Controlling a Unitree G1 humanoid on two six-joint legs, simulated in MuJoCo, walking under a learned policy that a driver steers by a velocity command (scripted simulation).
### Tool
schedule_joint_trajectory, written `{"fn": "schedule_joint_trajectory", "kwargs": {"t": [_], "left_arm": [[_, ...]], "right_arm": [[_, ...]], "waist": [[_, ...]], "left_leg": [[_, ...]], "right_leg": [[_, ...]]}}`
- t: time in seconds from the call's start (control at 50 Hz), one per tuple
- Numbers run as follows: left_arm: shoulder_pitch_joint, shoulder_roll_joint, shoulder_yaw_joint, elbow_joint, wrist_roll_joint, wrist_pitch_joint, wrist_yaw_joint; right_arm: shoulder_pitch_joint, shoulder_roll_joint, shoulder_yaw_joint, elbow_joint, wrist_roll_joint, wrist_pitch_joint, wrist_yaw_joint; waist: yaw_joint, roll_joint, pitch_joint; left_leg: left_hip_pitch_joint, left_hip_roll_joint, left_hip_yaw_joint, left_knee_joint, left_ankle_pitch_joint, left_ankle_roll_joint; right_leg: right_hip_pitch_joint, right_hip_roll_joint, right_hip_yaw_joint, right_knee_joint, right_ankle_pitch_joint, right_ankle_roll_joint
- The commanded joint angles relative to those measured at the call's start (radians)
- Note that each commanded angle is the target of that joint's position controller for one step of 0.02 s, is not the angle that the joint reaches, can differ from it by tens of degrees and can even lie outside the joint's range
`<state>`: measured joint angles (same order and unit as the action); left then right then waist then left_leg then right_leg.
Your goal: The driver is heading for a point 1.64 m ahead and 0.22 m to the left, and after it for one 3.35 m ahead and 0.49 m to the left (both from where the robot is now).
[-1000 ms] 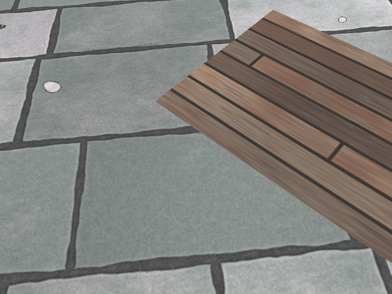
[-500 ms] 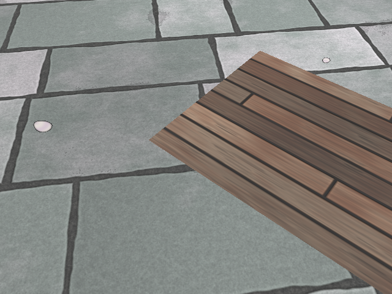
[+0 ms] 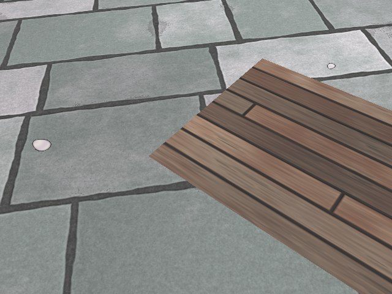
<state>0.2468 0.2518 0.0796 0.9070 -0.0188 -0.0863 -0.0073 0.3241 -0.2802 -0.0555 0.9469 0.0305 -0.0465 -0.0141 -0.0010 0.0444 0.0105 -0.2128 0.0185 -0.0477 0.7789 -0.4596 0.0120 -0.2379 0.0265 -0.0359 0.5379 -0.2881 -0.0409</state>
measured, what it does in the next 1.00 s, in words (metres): walks ahead: left foot, then right foot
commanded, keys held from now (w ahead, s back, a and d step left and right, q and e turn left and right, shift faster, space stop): w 1.00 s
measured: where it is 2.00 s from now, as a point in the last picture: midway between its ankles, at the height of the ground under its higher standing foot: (191, 154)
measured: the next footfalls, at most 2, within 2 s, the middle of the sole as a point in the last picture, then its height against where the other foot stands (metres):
left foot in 0.42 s outside the picture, level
right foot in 0.98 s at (240, 242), level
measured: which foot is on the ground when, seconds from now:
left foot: up 0.00-0.40, down 0.42-1.00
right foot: down 0.00-0.44, up 0.46-0.96, down 0.98-1.00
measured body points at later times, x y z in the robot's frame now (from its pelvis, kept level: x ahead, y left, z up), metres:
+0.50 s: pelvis +0.25 +0.05 -0.01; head +0.29 +0.06 +0.44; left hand +0.22 +0.31 -0.16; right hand +0.45 -0.20 -0.11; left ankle +0.36 +0.14 -0.73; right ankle +0.06 -0.09 -0.65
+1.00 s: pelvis +0.55 +0.01 -0.01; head +0.58 +0.00 +0.44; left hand +0.77 +0.24 -0.10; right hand +0.51 -0.27 -0.15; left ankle +0.36 +0.13 -0.72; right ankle +0.67 -0.09 -0.73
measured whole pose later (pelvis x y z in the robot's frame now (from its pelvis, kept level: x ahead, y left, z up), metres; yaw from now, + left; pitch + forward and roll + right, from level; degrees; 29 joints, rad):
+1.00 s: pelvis +0.55 +0.01 -0.01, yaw +0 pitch +2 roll +1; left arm 0.01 0.24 0.04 0.80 -0.01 -0.10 -0.04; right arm 0.39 -0.28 -0.05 1.00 0.01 -0.05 0.00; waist -0.06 0.00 0.03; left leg -0.01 0.00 0.02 0.55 -0.45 0.02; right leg -0.49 -0.01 -0.04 0.52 -0.07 -0.06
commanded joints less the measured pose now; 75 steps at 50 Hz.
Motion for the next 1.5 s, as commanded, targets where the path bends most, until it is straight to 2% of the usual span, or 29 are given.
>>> {"fn": "schedule_joint_trajectory", "kwargs": {"t": [0.02,0.06,0.1,0.22,0.34,0.4,0.42,0.44,0.46,0.48,0.5,0.52,0.54,0.62,0.76,0.86,0.92,0.96,0.98,1.0,1.02,1.04,1.08,1.1,1.16,1.28,1.42,1.46,1.5], "left_arm": [[0.155,0.114,0.016,-0.002,0.012,-0.022,-0.004],[0.092,0.087,-0.002,-0.021,0.013,-0.020,-0.009],[0.117,0.081,-0.011,-0.009,0.017,-0.012,-0.006],[0.177,0.135,-0.009,0.022,0.017,0.001,0.021],[0.209,0.148,0.000,0.060,-0.003,0.006,0.026],[0.172,0.171,0.009,0.052,0.011,0.028,0.026],[0.170,0.153,0.000,0.043,0.018,0.035,0.028],[0.286,0.043,-0.032,0.022,0.026,0.026,0.018],[0.313,-0.001,-0.050,0.046,0.009,0.000,0.010],[0.211,0.109,-0.020,0.018,-0.021,-0.023,0.005],[0.111,0.143,-0.014,-0.015,-0.036,-0.035,0.006],[0.067,0.136,-0.012,-0.025,-0.024,-0.037,0.013],[0.070,0.130,-0.004,-0.022,-0.007,-0.027,0.020],[0.082,0.074,-0.008,-0.023,0.005,0.014,0.026],[-0.191,0.057,-0.019,-0.107,0.013,-0.004,0.009],[-0.331,0.063,-0.030,-0.164,0.002,-0.014,-0.020],[-0.306,0.098,-0.022,-0.175,0.000,-0.021,-0.034],[-0.086,0.166,0.014,-0.113,0.002,-0.024,-0.028],[0.112,0.233,0.036,-0.067,0.015,-0.022,-0.019],[0.214,0.320,0.059,-0.035,0.017,-0.012,-0.017],[0.212,0.220,0.029,-0.038,0.011,-0.009,-0.017],[0.120,0.176,0.012,-0.052,0.009,-0.010,-0.014],[-0.021,0.117,-0.007,-0.078,0.018,-0.010,-0.016],[-0.046,0.109,-0.011,-0.078,0.028,-0.016,-0.017],[-0.043,0.118,-0.008,-0.058,0.023,-0.026,-0.021],[0.016,0.157,0.001,-0.017,0.025,-0.024,0.007],[0.085,0.177,0.012,0.032,0.009,0.006,0.019],[0.060,0.203,0.021,0.021,0.007,0.022,0.027],[0.039,0.205,0.019,0.001,0.013,0.044,0.040]], "right_arm": [[-0.142,-0.105,-0.018,-0.131,0.026,-0.057,0.011],[-0.159,-0.099,-0.024,-0.121,0.003,-0.063,0.016],[-0.161,-0.070,-0.020,-0.120,-0.006,-0.056,0.030],[-0.357,-0.017,0.005,-0.191,-0.014,-0.047,0.039],[-0.437,-0.058,0.003,-0.236,-0.005,-0.053,0.061],[-0.221,-0.130,-0.036,-0.182,-0.006,-0.051,0.055],[-0.046,-0.170,-0.056,-0.132,-0.006,-0.046,0.046],[0.098,-0.264,-0.077,-0.105,-0.034,-0.043,0.038],[0.126,-0.223,-0.064,-0.086,-0.021,-0.040,0.046],[0.040,-0.158,-0.042,-0.092,-0.012,-0.045,0.048],[-0.048,-0.123,-0.032,-0.111,-0.017,-0.048,0.045],[-0.121,-0.104,-0.024,-0.119,-0.027,-0.055,0.048],[-0.160,-0.078,-0.016,-0.122,-0.040,-0.064,0.050],[-0.146,-0.085,-0.015,-0.090,-0.036,-0.075,0.050],[-0.008,-0.135,-0.021,-0.038,-0.021,-0.061,0.015],[0.091,-0.142,-0.023,0.012,-0.014,-0.034,0.011],[0.083,-0.162,-0.032,0.016,-0.013,-0.016,0.006],[0.047,-0.157,-0.028,0.004,-0.016,-0.005,0.005],[0.044,-0.125,-0.011,-0.021,-0.030,-0.007,0.004],[0.168,0.004,0.028,-0.030,-0.033,-0.030,0.018],[0.128,-0.063,0.015,-0.013,-0.016,-0.055,0.022],[0.024,-0.142,-0.008,-0.048,0.014,-0.072,0.027],[-0.066,-0.127,-0.012,-0.064,0.000,-0.073,0.017],[-0.042,-0.109,-0.015,-0.062,-0.007,-0.062,0.014],[-0.023,-0.057,-0.010,-0.057,-0.015,-0.030,0.011],[-0.207,-0.038,-0.002,-0.117,-0.016,-0.029,0.025],[-0.354,-0.048,0.002,-0.206,-0.009,-0.029,0.063],[-0.314,-0.074,-0.011,-0.217,-0.012,-0.028,0.074],[-0.082,-0.144,-0.056,-0.166,-0.011,-0.022,0.070]], "waist": [[0.070,-0.171,0.046],[0.045,-0.103,0.072],[0.036,-0.133,0.063],[0.072,-0.118,0.103],[0.046,-0.122,0.120],[-0.080,-0.157,-0.045],[-0.157,-0.141,-0.153],[-0.128,0.068,-0.331],[-0.117,0.228,-0.450],[-0.117,0.150,-0.280],[-0.093,0.084,-0.149],[-0.056,0.003,-0.066],[-0.017,0.006,-0.039],[0.031,0.019,0.007],[-0.049,-0.010,0.057],[-0.089,-0.010,0.084],[-0.048,0.021,0.051],[0.071,0.033,-0.090],[0.144,-0.021,-0.242],[0.100,-0.274,-0.394],[0.127,-0.247,-0.408],[0.114,-0.205,-0.241],[0.055,-0.080,-0.067],[0.016,-0.125,-0.049],[-0.020,-0.114,-0.019],[0.027,-0.102,0.034],[0.061,-0.085,0.074],[0.025,-0.112,0.034],[-0.097,-0.103,-0.104]], "left_leg": [[-0.616,0.035,-0.057,0.392,0.013,0.054],[-0.607,0.092,-0.029,0.333,0.169,0.066],[-0.553,0.110,0.000,0.272,0.246,0.044],[-0.469,0.064,0.073,-0.092,0.470,-0.022],[-0.393,0.036,0.052,-0.257,0.498,0.037],[-0.095,-0.043,0.108,-0.247,0.402,0.095],[0.165,-0.015,0.077,-0.230,0.398,0.128],[0.583,0.252,-0.323,-0.240,0.260,0.266],[0.675,0.379,-0.737,-0.468,0.026,0.352],[0.545,0.340,-0.663,-0.518,-0.067,0.290],[0.381,0.309,-0.512,-0.536,-0.017,0.251],[0.212,0.274,-0.392,-0.568,0.109,0.232],[0.104,0.236,-0.308,-0.593,0.201,0.215],[-0.036,0.192,-0.162,-0.678,0.314,0.234],[0.035,0.146,-0.026,-0.699,0.424,0.190],[0.229,0.208,-0.033,-0.627,0.474,0.186],[0.318,0.244,-0.045,-0.533,0.661,0.163],[0.281,0.183,0.008,-0.282,0.959,0.125],[0.089,0.131,0.046,-0.005,0.793,0.092],[-0.346,-0.055,0.077,0.384,0.244,0.013],[-0.475,-0.061,-0.070,0.511,-0.110,0.027],[-0.556,0.000,-0.069,0.550,-0.051,0.046],[-0.506,0.088,-0.018,0.442,0.115,0.043],[-0.436,0.117,-0.026,0.397,0.159,0.037],[-0.387,0.135,-0.010,0.310,0.211,0.010],[-0.419,0.108,0.020,-0.048,0.540,-0.004],[-0.480,0.064,0.037,-0.201,0.471,0.057],[-0.392,0.017,0.094,-0.197,0.362,0.087],[-0.074,-0.072,0.146,-0.233,0.348,0.135]], "right_leg": [[0.398,-0.359,0.596,-0.355,-0.201,-0.220],[0.344,-0.292,0.426,-0.388,-0.030,-0.158],[0.300,-0.254,0.313,-0.404,0.157,-0.146],[0.183,-0.202,0.141,-0.451,0.307,-0.143],[0.292,-0.276,0.113,-0.412,0.392,-0.119],[0.333,-0.251,0.070,-0.127,0.857,-0.079],[0.208,-0.206,0.042,0.101,0.817,-0.047],[-0.171,-0.082,0.015,0.504,0.408,0.008],[-0.358,0.047,0.119,0.748,-0.254,0.029],[-0.471,-0.020,0.176,0.839,-0.232,0.003],[-0.492,-0.074,0.143,0.825,-0.148,-0.017],[-0.450,-0.123,0.122,0.755,-0.061,-0.018],[-0.384,-0.161,0.126,0.692,-0.008,-0.019],[-0.338,-0.193,0.112,0.563,0.069,0.007],[-0.389,-0.147,0.052,0.121,0.433,0.042],[-0.436,-0.116,0.049,-0.014,0.376,0.023],[-0.366,-0.086,0.035,-0.053,0.247,-0.015],[-0.045,-0.028,-0.016,-0.083,0.238,-0.066],[0.281,-0.157,0.123,-0.029,0.268,-0.130],[0.678,-0.402,0.595,-0.094,0.071,-0.298],[0.687,-0.420,0.758,-0.213,-0.014,-0.295],[0.552,-0.385,0.599,-0.235,-0.013,-0.238],[0.261,-0.301,0.379,-0.306,0.141,-0.190],[0.171,-0.282,0.326,-0.337,0.194,-0.186],[0.066,-0.249,0.226,-0.403,0.280,-0.198],[0.081,-0.211,0.038,-0.451,0.329,-0.151],[0.335,-0.300,-0.043,-0.373,0.423,-0.109],[0.371,-0.305,-0.074,-0.254,0.710,-0.086],[0.304,-0.251,-0.133,0.081,0.934,-0.039]]}}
